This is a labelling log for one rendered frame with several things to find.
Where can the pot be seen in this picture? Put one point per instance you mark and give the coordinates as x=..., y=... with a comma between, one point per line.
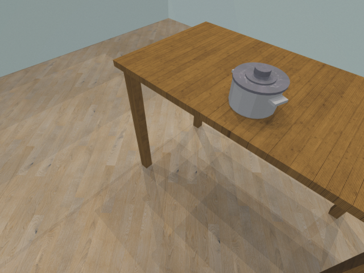
x=252, y=105

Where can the lid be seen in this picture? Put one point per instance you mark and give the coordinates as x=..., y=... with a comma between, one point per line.
x=278, y=81

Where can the knob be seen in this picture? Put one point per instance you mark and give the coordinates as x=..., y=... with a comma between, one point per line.
x=262, y=70

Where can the table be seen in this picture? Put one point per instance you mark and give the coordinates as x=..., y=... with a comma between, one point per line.
x=317, y=137

